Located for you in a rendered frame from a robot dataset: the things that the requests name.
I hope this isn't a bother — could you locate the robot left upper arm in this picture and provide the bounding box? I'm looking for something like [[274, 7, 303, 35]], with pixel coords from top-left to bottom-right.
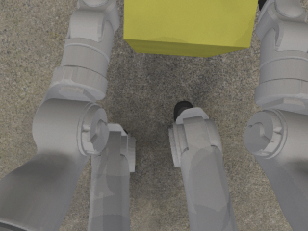
[[0, 98, 110, 231]]

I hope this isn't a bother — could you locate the robot left forearm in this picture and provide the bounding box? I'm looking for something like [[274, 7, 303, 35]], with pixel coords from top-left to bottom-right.
[[32, 0, 120, 136]]

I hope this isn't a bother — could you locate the right robot foot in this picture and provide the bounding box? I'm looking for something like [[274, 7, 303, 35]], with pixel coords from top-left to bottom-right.
[[173, 100, 193, 122]]

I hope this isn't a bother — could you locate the carton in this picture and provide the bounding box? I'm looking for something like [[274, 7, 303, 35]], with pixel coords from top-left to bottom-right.
[[123, 0, 258, 58]]

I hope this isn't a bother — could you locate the robot right shin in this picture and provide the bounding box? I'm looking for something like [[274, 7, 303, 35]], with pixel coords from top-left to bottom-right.
[[175, 107, 223, 156]]

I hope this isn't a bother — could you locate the robot right upper arm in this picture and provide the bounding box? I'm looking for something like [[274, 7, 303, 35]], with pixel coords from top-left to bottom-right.
[[243, 108, 308, 231]]

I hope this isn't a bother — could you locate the robot right forearm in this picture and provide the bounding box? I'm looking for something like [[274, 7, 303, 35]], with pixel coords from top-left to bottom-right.
[[254, 0, 308, 115]]

